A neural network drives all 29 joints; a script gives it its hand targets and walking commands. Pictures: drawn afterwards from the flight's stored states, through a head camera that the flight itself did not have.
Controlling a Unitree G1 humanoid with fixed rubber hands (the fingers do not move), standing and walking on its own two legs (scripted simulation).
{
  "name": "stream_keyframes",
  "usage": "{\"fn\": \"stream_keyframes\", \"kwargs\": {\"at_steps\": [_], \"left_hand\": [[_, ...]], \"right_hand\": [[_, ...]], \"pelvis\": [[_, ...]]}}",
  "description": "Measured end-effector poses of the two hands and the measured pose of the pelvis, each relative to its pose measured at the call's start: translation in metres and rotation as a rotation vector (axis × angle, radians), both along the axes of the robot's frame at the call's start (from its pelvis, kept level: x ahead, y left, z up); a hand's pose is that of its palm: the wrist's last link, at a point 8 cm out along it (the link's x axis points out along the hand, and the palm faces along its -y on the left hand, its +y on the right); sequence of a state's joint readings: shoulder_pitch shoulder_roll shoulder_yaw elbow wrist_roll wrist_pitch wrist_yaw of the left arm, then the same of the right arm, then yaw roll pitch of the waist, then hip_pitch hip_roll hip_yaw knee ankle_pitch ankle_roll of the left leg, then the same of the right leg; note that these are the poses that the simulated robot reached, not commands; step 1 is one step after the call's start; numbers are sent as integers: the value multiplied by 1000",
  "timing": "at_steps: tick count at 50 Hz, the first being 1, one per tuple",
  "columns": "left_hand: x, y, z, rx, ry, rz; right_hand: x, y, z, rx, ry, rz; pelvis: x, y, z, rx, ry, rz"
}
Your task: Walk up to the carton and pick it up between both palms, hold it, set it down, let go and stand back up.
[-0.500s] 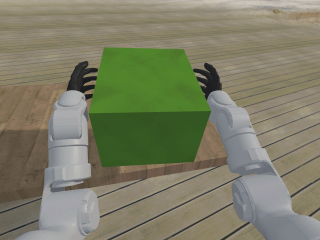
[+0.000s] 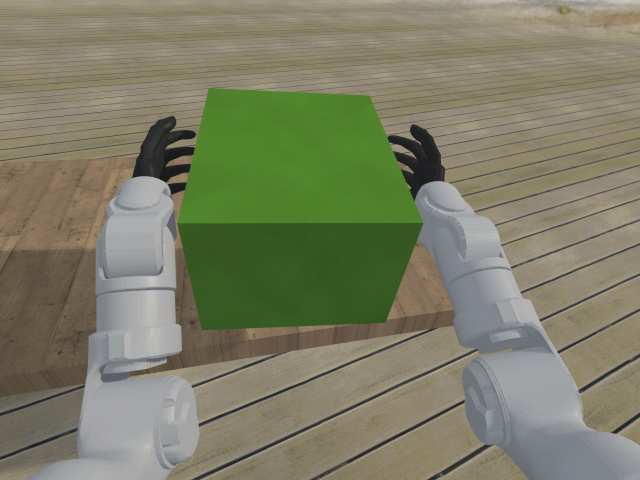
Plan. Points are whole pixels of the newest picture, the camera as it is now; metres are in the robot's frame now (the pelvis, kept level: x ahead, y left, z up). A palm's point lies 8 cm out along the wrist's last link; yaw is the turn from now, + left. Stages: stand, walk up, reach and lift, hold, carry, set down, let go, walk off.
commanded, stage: hold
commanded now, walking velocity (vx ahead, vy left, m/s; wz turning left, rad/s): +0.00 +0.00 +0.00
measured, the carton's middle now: (293, 201) +0.41 +0.01 +0.18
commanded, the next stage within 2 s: none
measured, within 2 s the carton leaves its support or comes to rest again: neither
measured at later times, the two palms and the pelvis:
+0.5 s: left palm (155, 181) +0.36 +0.17 +0.24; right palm (430, 186) +0.37 -0.15 +0.23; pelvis +0.00 +0.00 +0.00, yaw +0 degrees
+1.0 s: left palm (152, 180) +0.36 +0.17 +0.24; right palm (426, 183) +0.37 -0.15 +0.23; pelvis +0.00 +0.00 +0.00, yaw +0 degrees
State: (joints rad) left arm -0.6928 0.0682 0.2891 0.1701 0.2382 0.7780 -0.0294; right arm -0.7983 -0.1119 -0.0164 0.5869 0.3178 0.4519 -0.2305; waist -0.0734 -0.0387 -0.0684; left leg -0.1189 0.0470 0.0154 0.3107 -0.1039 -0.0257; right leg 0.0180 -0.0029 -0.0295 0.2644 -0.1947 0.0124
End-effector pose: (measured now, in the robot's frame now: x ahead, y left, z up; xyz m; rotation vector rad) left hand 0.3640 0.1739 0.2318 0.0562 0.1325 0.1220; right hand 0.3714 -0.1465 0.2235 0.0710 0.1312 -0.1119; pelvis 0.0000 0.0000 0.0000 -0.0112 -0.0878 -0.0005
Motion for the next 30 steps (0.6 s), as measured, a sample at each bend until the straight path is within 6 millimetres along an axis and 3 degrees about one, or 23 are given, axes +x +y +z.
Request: {"fn": "stream_keyframes", "kwargs": {"at_steps": [30], "left_hand": [[-2, -4, 5, 2, 0, 1]], "right_hand": [[-3, -4, 4, -1, 3, -1]], "pelvis": [[-2, -1, 0, 1, -9, -3]]}}
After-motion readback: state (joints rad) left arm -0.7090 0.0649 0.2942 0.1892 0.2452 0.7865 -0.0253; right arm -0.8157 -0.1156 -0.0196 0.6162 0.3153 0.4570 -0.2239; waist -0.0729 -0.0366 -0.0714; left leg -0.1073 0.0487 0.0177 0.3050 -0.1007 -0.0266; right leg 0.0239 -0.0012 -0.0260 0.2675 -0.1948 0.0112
